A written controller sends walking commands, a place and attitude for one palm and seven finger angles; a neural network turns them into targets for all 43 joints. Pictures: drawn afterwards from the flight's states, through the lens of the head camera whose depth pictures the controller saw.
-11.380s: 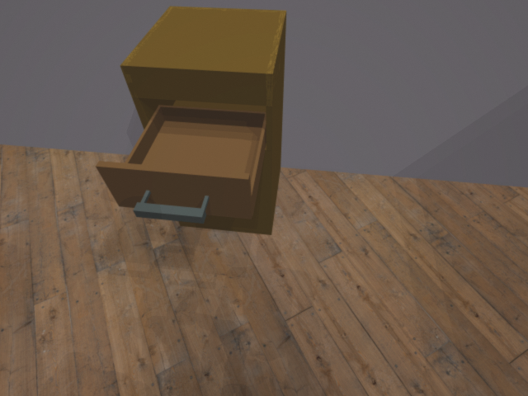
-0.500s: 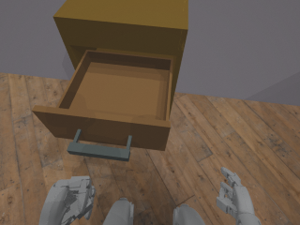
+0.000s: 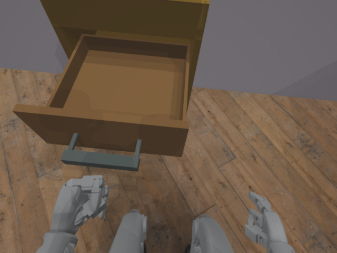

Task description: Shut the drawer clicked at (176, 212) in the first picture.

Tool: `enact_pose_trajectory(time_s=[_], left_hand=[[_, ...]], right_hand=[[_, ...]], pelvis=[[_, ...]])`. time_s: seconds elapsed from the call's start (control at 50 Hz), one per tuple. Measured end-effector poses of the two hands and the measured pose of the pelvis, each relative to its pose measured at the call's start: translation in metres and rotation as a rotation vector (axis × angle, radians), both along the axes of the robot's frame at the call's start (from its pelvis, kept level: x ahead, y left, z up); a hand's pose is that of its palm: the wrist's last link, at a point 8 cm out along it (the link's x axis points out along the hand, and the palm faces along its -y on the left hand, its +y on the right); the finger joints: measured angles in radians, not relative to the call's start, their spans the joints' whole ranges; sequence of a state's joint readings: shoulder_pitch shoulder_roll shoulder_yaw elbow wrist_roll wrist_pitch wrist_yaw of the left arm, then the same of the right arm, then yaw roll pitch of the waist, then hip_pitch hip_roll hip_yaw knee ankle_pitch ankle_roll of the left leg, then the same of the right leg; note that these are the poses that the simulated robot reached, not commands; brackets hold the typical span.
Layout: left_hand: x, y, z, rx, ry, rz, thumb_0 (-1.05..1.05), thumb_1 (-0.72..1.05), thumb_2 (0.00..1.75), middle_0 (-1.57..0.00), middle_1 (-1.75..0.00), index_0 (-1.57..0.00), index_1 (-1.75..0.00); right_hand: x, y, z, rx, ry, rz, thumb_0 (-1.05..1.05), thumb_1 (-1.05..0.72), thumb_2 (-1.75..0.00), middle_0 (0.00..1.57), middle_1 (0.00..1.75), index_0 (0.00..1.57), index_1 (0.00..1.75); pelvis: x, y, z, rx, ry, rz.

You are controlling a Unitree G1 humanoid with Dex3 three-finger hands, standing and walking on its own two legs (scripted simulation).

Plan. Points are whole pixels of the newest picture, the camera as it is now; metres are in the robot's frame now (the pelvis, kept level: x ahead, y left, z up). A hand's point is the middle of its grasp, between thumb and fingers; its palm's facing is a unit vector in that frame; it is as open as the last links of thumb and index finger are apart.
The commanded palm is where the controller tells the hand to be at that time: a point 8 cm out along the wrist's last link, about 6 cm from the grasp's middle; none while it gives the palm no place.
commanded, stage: bring the fist close to the handle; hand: left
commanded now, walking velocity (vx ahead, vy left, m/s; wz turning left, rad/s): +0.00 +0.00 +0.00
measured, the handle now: (104, 150) +0.35 +0.18 -0.01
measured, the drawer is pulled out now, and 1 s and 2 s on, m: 0.30 0.30 0.18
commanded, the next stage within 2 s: push the drawer shut in 0.76 s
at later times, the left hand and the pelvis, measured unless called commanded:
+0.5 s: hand (112, 191) +0.25 +0.14 -0.01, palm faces -0.10 -0.99 -0.03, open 3.3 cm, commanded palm +0.24 +0.19 -0.01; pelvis -0.01 +0.01 -0.03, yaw +0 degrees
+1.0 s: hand (113, 188) +0.26 +0.14 -0.01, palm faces -0.10 -0.99 -0.04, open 3.2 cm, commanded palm +0.26 +0.19 -0.01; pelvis -0.01 +0.00 -0.03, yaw +0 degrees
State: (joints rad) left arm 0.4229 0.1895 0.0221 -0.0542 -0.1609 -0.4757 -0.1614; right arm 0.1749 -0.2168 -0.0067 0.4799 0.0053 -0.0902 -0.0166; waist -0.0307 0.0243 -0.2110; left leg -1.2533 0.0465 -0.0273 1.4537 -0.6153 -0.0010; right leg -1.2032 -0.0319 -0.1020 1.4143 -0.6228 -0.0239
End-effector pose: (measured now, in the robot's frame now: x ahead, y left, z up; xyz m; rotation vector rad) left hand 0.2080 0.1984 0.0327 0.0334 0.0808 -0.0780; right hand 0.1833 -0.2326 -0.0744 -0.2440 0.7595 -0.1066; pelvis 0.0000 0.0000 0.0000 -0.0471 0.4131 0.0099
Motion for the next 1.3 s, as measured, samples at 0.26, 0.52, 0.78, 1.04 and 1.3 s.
enact_pose_trajectory(time_s=[0.26, 0.52, 0.78, 1.04, 1.3], left_hand=[[0.017, -0.002, -0.025, -0.006, -0.013, -0.011, 0.02, 0.90, 0.90, -1.40, -1.60, -1.40, -1.60], [0.031, -0.004, -0.037, -0.005, -0.029, -0.021, 0.02, 0.90, 0.90, -1.39, -1.60, -1.40, -1.60], [0.033, -0.004, -0.039, 0.009, -0.019, -0.010, 0.02, 0.90, 0.90, -1.40, -1.60, -1.40, -1.60], [0.041, -0.003, -0.041, 0.010, -0.019, -0.023, 0.00, 0.87, 0.91, -1.40, -1.60, -1.40, -1.60], [0.061, 0.002, -0.045, 0.013, -0.053, -0.035, -0.03, 0.80, 0.92, -1.40, -1.60, -1.40, -1.60]], right_hand=[[0.002, 0.006, -0.022, 0.000, 0.031, 0.029, 0.02, -0.90, -0.90, 0.21, 0.30, 0.20, 0.30], [-0.002, 0.009, -0.041, 0.013, 0.071, 0.041, 0.02, -0.90, -0.90, 0.21, 0.30, 0.20, 0.30], [-0.007, 0.004, -0.040, 0.002, 0.093, 0.032, 0.02, -0.90, -0.90, 0.21, 0.30, 0.20, 0.30], [-0.006, -0.003, -0.040, -0.015, 0.106, 0.028, 0.02, -0.90, -0.90, 0.21, 0.30, 0.20, 0.30], [-0.017, 0.000, -0.048, -0.027, 0.138, 0.032, 0.01, -0.90, -0.90, 0.21, 0.30, 0.20, 0.30]], pelvis=[[-0.005, 0.004, -0.017, -0.002, 0.040, -0.002], [-0.010, 0.005, -0.030, -0.003, 0.061, -0.002], [-0.009, 0.002, -0.027, -0.001, 0.064, -0.001], [-0.007, 0.001, -0.026, -0.002, 0.069, 0.000], [-0.016, 0.003, -0.030, -0.009, 0.064, 0.005]])
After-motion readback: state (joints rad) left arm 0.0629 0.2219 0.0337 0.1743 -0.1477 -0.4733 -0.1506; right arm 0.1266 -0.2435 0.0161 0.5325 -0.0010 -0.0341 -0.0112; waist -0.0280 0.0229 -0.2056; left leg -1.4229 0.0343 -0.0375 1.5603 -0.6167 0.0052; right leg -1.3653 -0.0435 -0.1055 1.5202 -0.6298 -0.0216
